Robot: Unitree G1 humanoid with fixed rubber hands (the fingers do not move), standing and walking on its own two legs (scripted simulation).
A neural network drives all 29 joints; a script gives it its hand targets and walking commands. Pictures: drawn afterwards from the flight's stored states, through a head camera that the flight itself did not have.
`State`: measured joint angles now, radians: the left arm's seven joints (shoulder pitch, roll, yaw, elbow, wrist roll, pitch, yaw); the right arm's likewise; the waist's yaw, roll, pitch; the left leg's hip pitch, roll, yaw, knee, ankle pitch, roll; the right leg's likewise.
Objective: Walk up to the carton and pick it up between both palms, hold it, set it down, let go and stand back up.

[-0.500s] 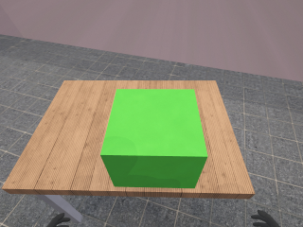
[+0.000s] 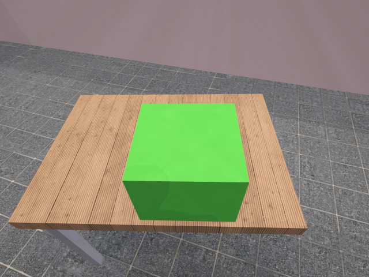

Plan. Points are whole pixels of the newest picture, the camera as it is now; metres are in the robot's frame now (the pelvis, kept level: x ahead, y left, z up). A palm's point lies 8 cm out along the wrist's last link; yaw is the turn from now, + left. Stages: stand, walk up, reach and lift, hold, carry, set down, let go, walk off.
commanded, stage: stand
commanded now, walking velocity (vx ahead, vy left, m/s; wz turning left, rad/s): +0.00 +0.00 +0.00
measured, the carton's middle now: (187, 161) +0.43 +0.01 -0.04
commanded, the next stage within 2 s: none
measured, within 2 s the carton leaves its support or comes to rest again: neither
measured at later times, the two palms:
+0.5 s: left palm out of the picture +0.08 +0.30 -0.10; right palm out of the picture +0.06 -0.32 -0.11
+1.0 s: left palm out of the picture +0.09 +0.30 -0.10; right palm out of the picture +0.08 -0.32 -0.11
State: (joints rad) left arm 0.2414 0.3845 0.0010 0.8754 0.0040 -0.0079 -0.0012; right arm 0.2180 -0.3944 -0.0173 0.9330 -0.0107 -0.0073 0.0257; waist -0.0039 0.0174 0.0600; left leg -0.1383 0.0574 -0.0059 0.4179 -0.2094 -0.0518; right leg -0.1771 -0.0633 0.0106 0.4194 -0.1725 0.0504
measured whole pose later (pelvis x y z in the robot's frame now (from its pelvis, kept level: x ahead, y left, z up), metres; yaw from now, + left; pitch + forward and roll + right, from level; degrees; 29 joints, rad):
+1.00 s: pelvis +0.01 -0.01 +0.00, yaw -1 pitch -3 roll +0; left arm 0.18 0.38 0.01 0.96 0.00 0.00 0.00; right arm 0.18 -0.40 -0.01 0.99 -0.01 -0.01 0.01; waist 0.00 0.02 0.06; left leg -0.12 0.08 0.00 0.37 -0.20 -0.06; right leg -0.17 -0.05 0.01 0.38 -0.16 0.04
